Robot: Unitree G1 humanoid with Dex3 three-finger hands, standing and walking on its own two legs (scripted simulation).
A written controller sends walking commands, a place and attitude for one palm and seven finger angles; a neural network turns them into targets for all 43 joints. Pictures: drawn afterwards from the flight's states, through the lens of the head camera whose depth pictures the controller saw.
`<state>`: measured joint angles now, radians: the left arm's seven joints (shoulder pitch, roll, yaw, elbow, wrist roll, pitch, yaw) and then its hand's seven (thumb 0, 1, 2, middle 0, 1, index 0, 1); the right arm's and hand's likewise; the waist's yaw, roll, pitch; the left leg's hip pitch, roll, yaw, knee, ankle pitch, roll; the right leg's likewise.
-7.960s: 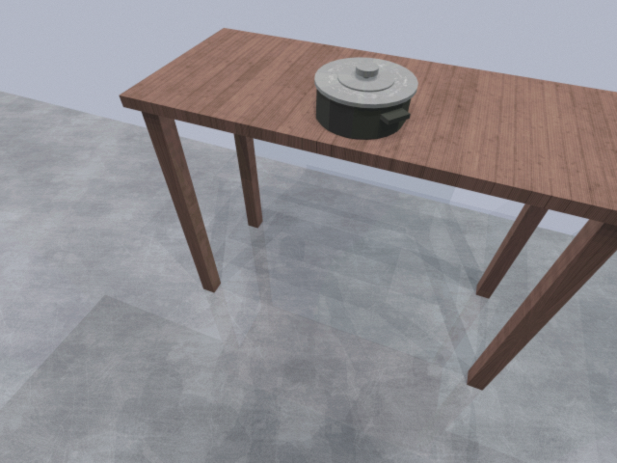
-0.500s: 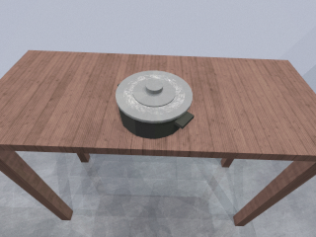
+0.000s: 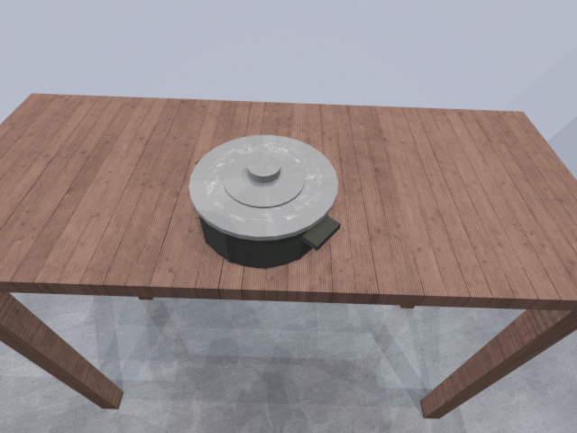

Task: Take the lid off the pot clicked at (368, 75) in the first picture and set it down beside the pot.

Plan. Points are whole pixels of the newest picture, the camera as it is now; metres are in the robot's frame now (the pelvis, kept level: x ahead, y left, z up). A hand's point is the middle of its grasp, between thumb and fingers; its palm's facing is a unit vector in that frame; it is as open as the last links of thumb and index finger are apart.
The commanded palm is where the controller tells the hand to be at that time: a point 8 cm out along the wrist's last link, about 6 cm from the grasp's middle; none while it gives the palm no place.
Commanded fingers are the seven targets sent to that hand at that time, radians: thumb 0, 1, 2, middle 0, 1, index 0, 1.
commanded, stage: come to a stop and stand still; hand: left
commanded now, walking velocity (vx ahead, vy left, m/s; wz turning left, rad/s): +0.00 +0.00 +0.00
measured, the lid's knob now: (264, 168) +0.42 +0.07 +0.16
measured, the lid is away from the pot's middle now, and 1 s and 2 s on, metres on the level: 0.00 0.00 0.00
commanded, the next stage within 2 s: look again from close up in 0.12 s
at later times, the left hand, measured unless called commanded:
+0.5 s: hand out of the picture +0.00 +0.16 -0.18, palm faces +0.05 -0.98 -0.17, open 7.3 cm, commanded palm none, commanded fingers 0.00 0.90 0.90 -0.20 -0.30 -0.20 -0.30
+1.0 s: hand out of the picture -0.01 +0.17 -0.18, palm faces +0.05 -0.99 -0.14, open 7.3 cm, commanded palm none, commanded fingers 0.00 0.90 0.90 -0.20 -0.30 -0.20 -0.30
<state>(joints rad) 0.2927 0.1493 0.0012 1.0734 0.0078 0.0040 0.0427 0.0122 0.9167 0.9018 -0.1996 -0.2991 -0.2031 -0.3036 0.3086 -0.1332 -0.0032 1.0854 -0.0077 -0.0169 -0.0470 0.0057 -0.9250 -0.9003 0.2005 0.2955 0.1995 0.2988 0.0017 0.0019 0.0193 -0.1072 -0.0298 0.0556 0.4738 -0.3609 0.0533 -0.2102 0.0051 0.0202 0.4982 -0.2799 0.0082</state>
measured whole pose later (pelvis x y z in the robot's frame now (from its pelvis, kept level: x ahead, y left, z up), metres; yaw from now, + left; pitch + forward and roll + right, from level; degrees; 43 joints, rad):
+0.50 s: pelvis +0.00 +0.00 +0.00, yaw +0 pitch +0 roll -1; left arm 0.31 0.14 0.00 1.08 0.00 0.00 0.04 0.01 0.92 0.90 -0.20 -0.30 -0.20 -0.30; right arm 0.32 -0.11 0.00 1.11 -0.01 -0.02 -0.05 0.00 -0.91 -0.90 0.20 0.30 0.20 0.30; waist 0.00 -0.01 0.03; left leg -0.10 -0.02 0.05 0.46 -0.36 0.05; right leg -0.20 0.01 0.02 0.48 -0.28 0.01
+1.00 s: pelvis +0.01 +0.01 +0.00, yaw +0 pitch +0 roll -1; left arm 0.32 0.13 0.00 1.09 0.00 0.01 0.05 0.01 0.91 0.90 -0.20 -0.30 -0.20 -0.30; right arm 0.34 -0.09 0.01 1.12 0.00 -0.03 -0.05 0.00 -0.92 -0.90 0.20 0.30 0.20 0.30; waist 0.00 -0.02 0.02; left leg -0.10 -0.04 0.06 0.46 -0.36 0.07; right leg -0.19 -0.01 0.02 0.47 -0.27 0.03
